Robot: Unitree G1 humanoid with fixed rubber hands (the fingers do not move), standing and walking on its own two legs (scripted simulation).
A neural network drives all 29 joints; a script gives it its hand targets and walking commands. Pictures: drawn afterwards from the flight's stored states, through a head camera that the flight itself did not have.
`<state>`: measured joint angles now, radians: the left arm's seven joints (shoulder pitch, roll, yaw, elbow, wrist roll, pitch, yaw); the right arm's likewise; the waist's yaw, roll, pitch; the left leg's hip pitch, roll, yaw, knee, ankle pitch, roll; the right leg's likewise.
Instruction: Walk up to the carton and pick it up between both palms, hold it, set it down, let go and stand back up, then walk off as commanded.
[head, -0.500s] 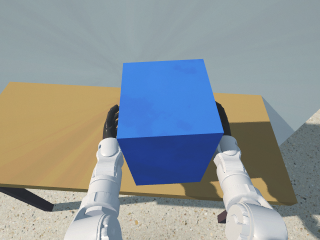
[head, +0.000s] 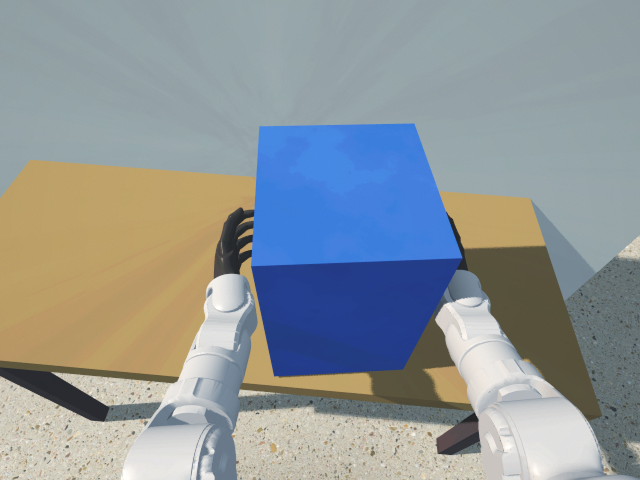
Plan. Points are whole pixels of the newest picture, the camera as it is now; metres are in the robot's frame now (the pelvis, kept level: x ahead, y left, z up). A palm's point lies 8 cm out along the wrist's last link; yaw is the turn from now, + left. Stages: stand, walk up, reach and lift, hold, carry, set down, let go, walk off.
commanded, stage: set down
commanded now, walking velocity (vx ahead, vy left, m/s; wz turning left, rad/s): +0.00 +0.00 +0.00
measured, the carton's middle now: (338, 260) +0.40 +0.02 +0.01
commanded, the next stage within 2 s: none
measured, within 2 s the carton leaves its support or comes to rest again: neither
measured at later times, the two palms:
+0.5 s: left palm (232, 276) +0.36 +0.16 +0.03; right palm (454, 267) +0.39 -0.14 +0.03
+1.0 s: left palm (219, 346) +0.27 +0.16 -0.01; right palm (484, 337) +0.31 -0.18 -0.01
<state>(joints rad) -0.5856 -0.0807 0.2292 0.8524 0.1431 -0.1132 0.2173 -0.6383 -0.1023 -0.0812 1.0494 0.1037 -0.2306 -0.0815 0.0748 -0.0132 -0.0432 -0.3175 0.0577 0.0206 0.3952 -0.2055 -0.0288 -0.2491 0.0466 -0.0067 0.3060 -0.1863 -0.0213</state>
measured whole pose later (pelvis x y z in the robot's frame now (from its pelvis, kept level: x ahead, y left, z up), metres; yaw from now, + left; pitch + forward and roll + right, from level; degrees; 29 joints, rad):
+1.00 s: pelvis -0.02 +0.00 +0.00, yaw -1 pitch +7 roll -2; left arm -0.27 -0.06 0.16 0.76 0.10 -0.26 0.18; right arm -0.44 -0.19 0.10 1.11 0.29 -0.42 -0.03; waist 0.05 0.00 -0.07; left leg -0.38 0.08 0.02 0.46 -0.20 -0.04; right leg -0.31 0.07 -0.01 0.35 -0.17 -0.03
